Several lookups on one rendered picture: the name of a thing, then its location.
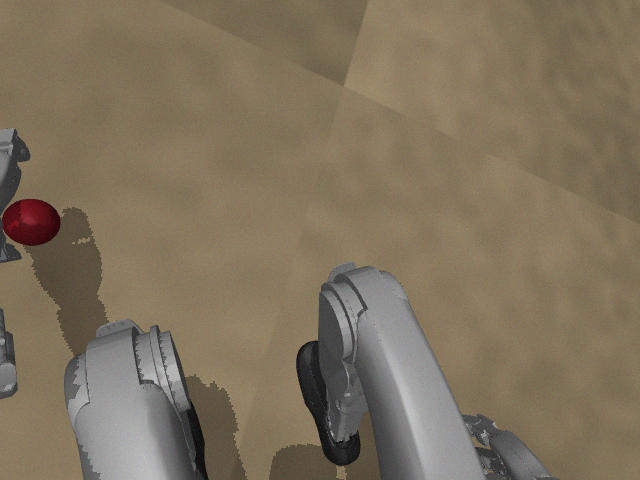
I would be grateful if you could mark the left robot foot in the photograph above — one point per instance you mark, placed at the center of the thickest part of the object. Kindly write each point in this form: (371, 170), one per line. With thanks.
(198, 442)

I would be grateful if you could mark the ball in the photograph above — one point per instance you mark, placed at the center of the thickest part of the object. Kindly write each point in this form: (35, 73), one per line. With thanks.
(31, 222)

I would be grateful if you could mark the left robot arm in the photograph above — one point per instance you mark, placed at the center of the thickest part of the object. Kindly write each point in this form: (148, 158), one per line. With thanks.
(8, 376)

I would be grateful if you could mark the right robot hand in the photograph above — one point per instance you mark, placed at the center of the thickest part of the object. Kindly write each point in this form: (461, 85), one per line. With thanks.
(509, 458)

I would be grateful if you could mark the right robot foot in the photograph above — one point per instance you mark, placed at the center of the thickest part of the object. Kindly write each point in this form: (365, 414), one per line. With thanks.
(313, 390)

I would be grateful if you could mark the left robot hand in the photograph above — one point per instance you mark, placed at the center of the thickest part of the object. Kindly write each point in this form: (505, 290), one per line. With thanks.
(12, 151)

